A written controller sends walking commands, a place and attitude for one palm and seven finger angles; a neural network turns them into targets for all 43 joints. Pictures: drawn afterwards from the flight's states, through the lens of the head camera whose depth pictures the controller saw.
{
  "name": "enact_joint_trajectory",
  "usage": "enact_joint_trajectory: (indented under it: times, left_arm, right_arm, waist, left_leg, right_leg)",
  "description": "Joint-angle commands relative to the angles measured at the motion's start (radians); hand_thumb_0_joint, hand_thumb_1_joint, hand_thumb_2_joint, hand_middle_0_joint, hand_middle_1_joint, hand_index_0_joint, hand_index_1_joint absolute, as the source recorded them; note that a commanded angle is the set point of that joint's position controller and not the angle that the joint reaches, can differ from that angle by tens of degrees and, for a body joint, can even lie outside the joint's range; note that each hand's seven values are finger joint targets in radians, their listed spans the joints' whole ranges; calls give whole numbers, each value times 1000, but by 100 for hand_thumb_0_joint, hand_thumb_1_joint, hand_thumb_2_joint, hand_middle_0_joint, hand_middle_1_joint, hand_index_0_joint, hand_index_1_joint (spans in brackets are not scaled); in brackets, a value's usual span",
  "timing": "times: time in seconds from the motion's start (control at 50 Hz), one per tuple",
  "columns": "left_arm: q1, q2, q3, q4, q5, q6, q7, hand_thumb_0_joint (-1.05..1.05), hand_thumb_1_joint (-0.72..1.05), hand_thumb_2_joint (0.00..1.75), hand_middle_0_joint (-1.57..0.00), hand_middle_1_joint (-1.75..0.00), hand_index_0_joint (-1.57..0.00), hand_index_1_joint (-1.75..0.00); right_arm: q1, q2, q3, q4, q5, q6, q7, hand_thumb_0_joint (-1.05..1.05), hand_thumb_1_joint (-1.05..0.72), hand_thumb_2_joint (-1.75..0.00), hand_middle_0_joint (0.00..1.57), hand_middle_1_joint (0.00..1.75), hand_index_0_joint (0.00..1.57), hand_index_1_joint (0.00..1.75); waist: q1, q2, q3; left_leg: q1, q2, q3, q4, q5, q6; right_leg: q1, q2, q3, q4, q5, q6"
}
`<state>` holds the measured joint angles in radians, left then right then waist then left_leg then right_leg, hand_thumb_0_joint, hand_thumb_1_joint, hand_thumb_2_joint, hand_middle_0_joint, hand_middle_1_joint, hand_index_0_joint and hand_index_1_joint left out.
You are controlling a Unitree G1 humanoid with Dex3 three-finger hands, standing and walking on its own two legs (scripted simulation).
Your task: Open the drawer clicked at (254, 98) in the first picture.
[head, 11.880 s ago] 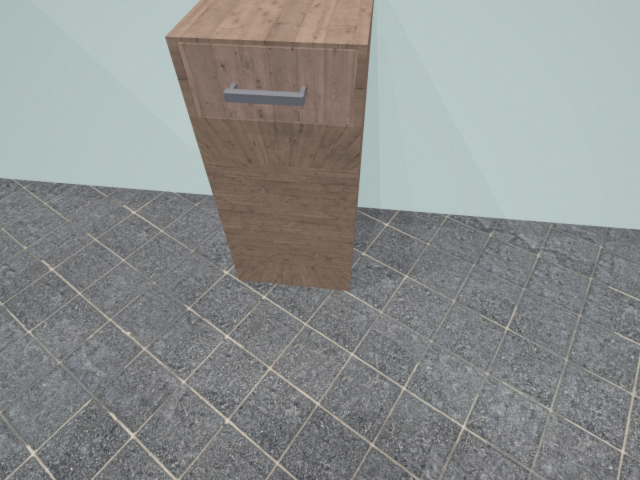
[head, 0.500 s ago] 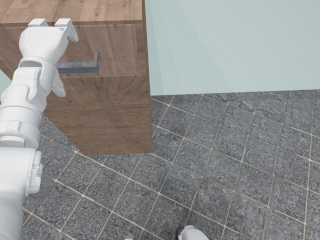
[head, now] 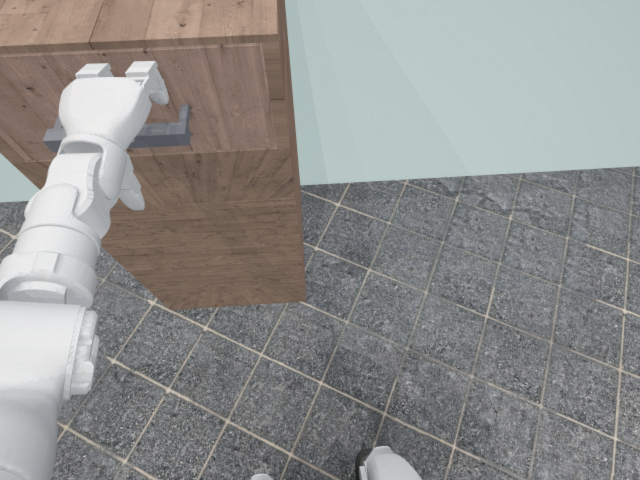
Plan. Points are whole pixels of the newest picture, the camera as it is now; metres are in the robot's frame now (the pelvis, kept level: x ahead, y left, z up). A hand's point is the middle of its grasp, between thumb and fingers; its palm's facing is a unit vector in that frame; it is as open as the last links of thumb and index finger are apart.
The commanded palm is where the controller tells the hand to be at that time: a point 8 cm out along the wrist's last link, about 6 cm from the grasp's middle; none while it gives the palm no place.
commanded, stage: lower the fingers behind the handle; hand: left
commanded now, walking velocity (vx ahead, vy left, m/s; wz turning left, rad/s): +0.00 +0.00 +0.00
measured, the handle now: (122, 126) +0.57 +0.24 +0.07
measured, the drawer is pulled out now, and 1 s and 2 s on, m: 0.00 0.00 0.00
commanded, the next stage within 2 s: close the thumb around the handle in 1.28 s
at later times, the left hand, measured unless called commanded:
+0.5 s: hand (133, 164) +0.51 +0.22 +0.06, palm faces -0.05 -0.02 -1.00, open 13.8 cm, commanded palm +0.50 +0.23 +0.12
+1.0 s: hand (132, 166) +0.51 +0.22 +0.05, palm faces -0.08 -0.01 -1.00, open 13.9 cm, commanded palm +0.50 +0.22 +0.10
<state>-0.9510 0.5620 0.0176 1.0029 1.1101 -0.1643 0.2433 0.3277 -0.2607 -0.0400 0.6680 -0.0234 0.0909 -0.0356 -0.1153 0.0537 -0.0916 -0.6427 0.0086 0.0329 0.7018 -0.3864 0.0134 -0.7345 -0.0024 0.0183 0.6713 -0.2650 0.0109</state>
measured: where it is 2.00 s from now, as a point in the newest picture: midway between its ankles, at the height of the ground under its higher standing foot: outside the picture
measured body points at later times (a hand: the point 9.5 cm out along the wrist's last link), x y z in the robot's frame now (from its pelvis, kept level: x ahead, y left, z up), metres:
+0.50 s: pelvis +0.00 +0.00 +0.00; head +0.11 +0.00 +0.43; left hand +0.51 +0.22 +0.11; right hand -0.01 -0.28 -0.12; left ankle -0.04 +0.11 -0.71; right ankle +0.02 -0.13 -0.71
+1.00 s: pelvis -0.01 +0.01 -0.01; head +0.11 +0.01 +0.42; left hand +0.51 +0.22 +0.10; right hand -0.02 -0.27 -0.13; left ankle -0.04 +0.11 -0.71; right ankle +0.02 -0.13 -0.71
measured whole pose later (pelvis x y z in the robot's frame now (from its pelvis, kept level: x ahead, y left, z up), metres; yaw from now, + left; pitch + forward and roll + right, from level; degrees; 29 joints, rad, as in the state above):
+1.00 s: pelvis -0.01 +0.01 -0.01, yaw +0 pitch +21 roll -1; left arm -0.99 0.58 -0.04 1.12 1.09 -0.14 0.19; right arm 0.39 -0.26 -0.05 0.70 -0.03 0.08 -0.03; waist -0.15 0.04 -0.12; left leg -0.74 0.01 0.02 0.80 -0.42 0.02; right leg -0.82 0.00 0.01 0.73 -0.28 0.02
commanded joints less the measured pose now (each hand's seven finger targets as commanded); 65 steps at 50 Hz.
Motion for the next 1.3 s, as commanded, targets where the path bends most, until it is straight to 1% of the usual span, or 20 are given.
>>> enact_joint_trajectory:
  times: [0.0,0.08,0.26,0.32,0.34,0.4,0.46,0.52,0.58,0.66,0.78,0.8,0.88,0.94,1.0,1.04,1.1,1.18,1.2,1.28]
  left_arm:
    - [-588,312,61,-128,-15,161,95,0,-50,30,-30,-120,-30,-120]
    - [-586,266,-9,-24,-41,219,-1,0,-50,30,-30,-120,-30,-120]
    - [-431,215,-49,5,-34,72,-125,0,-50,30,-30,-120,-30,-120]
    - [-474,273,6,-95,-32,-3,-95,0,-50,30,-30,-120,-30,-120]
    - [-485,249,-2,-123,-35,-20,-79,0,-50,30,-30,-120,-30,-120]
    - [-531,348,87,-173,-27,-43,-7,0,-50,30,-30,-120,-30,-120]
    - [-550,296,60,-164,-5,-12,77,0,-50,30,-30,-120,-30,-120]
    - [-555,297,60,-105,0,55,117,0,-50,30,-30,-120,-30,-120]
    - [-601,180,-47,-34,-5,131,102,0,-50,30,-30,-120,-30,-120]
    - [-576,200,-40,12,-19,162,33,0,-50,30,-30,-120,-30,-120]
    - [-487,160,-81,89,-28,122,-48,0,-50,30,-30,-120,-30,-120]
    - [-476,189,-52,72,-23,100,-54,0,-50,30,-30,-120,-30,-120]
    - [-466,141,-78,-12,-13,34,-52,0,-50,30,-30,-120,-30,-120]
    - [-500,253,28,-112,-33,-23,-11,0,-50,30,-30,-120,-30,-120]
    - [-452,188,-13,-38,-22,16,29,0,-50,30,-30,-120,-30,-120]
    - [-487,205,-10,-25,-17,48,57,0,-50,30,-30,-120,-30,-120]
    - [-536,256,24,-42,-12,81,84,0,-50,30,-30,-120,-30,-120]
    - [-540,206,-27,0,-9,133,69,0,-50,30,-30,-120,-30,-120]
    - [-559,242,-2,-14,-14,132,61,0,-50,30,-30,-120,-30,-120]
    - [-511,207,-24,-18,-16,135,31,0,-50,30,-30,-120,-30,-120]
  right_arm:
    - [157,-167,-66,-21,1,-10,7,0,-90,-90,20,30,20,30]
    - [168,-176,-62,1,23,8,-4,0,-90,-90,20,30,20,30]
    - [158,-174,-49,-30,28,6,-29,0,-90,-90,20,30,20,30]
    - [170,-167,-60,-42,17,-6,-31,0,-90,-90,20,30,20,30]
    - [177,-161,-62,-47,13,-12,-28,0,-90,-90,20,30,20,30]
    - [183,-171,-68,-36,2,-19,-23,0,-90,-90,20,30,20,30]
    - [191,-168,-74,-20,-11,-31,-6,0,-90,-90,20,30,20,30]
    - [207,-179,-76,7,-14,-31,10,0,-90,-90,20,30,20,30]
    - [219,-178,-77,22,-4,-30,18,0,-90,-90,20,30,20,30]
    - [232,-183,-73,29,4,-19,9,0,-90,-90,20,30,20,30]
    - [214,-180,-55,16,12,-12,-7,0,-90,-90,20,30,20,30]
    - [216,-183,-56,14,11,-12,-10,0,-90,-90,20,30,20,30]
    - [222,-168,-63,-7,3,-20,-7,0,-90,-90,20,30,20,30]
    - [222,-167,-68,-19,-9,-25,-7,0,-90,-90,20,30,20,30]
    - [228,-164,-71,-5,-9,-24,4,0,-90,-90,20,30,20,30]
    - [229,-176,-69,8,-4,-24,8,0,-90,-90,20,30,20,30]
    - [232,-184,-70,16,-9,-23,14,0,-90,-90,20,30,20,30]
    - [230,-178,-67,18,-4,-17,15,0,-90,-90,20,30,20,30]
    - [230,-184,-65,21,-3,-15,12,0,-90,-90,20,30,20,30]
    - [225,-175,-65,11,1,-10,7,0,-90,-90,20,30,20,30]
  waist:
    - [-28,1,-619]
    - [-49,-44,-505]
    - [-32,-41,-294]
    - [-22,4,-389]
    - [-17,26,-416]
    - [-12,28,-482]
    - [-27,90,-531]
    - [-37,85,-556]
    - [-76,82,-511]
    - [-73,24,-528]
    - [-82,-35,-336]
    - [-71,-50,-353]
    - [-61,30,-395]
    - [-37,56,-505]
    - [-48,35,-486]
    - [-60,20,-434]
    - [-51,43,-517]
    - [-68,44,-498]
    - [-65,43,-518]
    - [-52,35,-505]
  left_leg:
    - [222,-27,1,-23,573,15]
    - [204,-28,-1,-65,463,23]
    - [136,-29,-6,-88,326,27]
    - [154,-29,-8,-61,354,27]
    - [166,-32,-13,-52,377,24]
    - [153,-31,-23,-19,416,19]
    - [180,-29,-29,12,459,12]
    - [188,-23,-32,27,499,6]
    - [200,-18,-35,16,455,5]
    - [214,-15,-42,9,485,12]
    - [91,-24,-27,-21,307,27]
    - [86,-25,-26,-15,321,28]
    - [120,-20,-32,14,362,20]
    - [136,-25,-36,42,406,19]
    - [129,-20,-40,53,444,13]
    - [99,-17,-41,45,391,12]
    - [122,-22,-37,51,434,14]
    - [136,-19,-35,43,438,14]
    - [140,-19,-35,43,453,14]
    - [154,-18,-33,27,465,15]
  right_leg:
    - [394,36,-38,-19,438,-24]
    - [386,35,-35,-71,386,-17]
    - [293,34,-32,-90,251,-36]
    - [302,35,-19,-59,266,-39]
    - [297,37,-22,-47,270,-42]
    - [287,40,-24,-12,284,-43]
    - [225,43,-37,11,277,-42]
    - [213,45,-46,20,294,-38]
    - [170,49,-54,-5,257,-35]
    - [213,50,-47,-17,291,-32]
    - [183,45,-45,-37,207,-34]
    - [195,44,-41,-31,221,-37]
    - [147,47,-43,4,217,-44]
    - [193,47,-32,32,255,-44]
    - [157,50,-48,38,257,-42]
    - [126,52,-52,31,223,-39]
    - [171,49,-47,39,263,-40]
    - [176,50,-49,22,271,-35]
    - [194,48,-47,24,287,-35]
    - [218,47,-45,9,299,-34]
